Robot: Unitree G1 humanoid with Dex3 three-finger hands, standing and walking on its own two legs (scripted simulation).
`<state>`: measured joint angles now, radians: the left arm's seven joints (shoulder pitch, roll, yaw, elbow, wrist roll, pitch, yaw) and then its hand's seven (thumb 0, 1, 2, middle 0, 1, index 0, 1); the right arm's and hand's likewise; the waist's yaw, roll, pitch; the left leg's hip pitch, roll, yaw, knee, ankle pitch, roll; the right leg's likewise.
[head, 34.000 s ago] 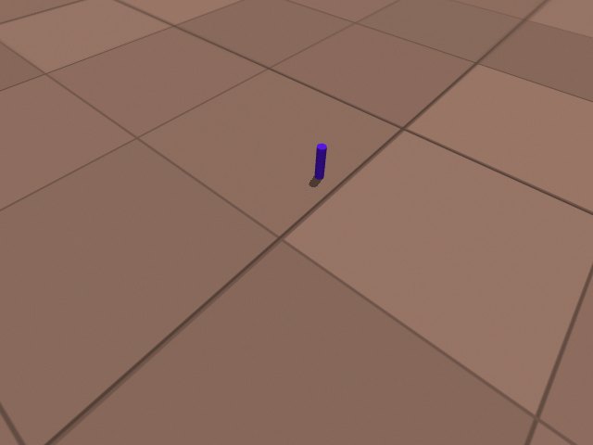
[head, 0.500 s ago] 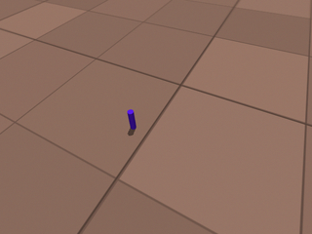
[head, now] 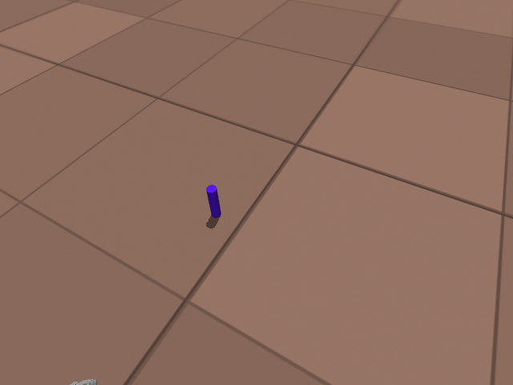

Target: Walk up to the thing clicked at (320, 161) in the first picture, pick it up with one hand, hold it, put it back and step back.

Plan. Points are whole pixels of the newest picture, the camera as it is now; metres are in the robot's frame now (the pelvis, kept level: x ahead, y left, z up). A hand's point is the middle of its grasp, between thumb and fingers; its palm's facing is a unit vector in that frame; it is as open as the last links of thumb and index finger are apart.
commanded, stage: step back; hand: left
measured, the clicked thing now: (214, 202) +0.98 +0.25 -0.67
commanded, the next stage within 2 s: stand in 0.36 s
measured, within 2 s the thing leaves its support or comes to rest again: neither
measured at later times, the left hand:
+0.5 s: hand out of the picture +0.13 +0.29 -0.14, palm faces +0.02 -0.94 -0.34, open 7.4 cm
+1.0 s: hand out of the picture +0.07 +0.27 -0.14, palm faces -0.01 -0.94 -0.35, open 7.4 cm
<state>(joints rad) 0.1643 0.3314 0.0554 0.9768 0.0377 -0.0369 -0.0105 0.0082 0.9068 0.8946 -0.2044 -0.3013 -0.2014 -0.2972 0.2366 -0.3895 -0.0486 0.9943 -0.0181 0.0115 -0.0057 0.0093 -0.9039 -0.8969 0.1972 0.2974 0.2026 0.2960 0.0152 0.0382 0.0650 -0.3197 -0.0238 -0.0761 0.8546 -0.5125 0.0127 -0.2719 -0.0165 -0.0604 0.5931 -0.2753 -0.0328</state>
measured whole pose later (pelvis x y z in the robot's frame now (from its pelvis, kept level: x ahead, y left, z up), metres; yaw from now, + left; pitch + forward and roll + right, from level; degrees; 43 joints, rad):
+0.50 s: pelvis +0.03 +0.03 +0.01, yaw +0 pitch -3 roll +0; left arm 0.08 0.36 0.02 1.09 0.00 -0.01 0.00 0.01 0.91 0.89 -0.20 -0.30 -0.20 -0.30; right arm 0.06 -0.34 -0.01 1.08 -0.01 -0.02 0.00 0.01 -0.90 -0.90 0.20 0.30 0.21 0.30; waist 0.02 0.00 0.07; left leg -0.17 0.01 0.00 0.48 -0.26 0.00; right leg -0.16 -0.04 -0.04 0.46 -0.25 0.03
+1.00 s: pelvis +0.01 +0.02 +0.02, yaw +1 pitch -3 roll +0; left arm 0.11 0.35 0.00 1.17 0.01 -0.02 -0.01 0.01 0.91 0.89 -0.20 -0.30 -0.20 -0.30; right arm 0.11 -0.35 -0.01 1.16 -0.02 -0.01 0.01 0.01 -0.90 -0.90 0.20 0.30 0.20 0.30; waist 0.00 0.01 0.06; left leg -0.12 0.02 -0.01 0.33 -0.15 -0.02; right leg -0.12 -0.03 -0.05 0.34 -0.16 0.01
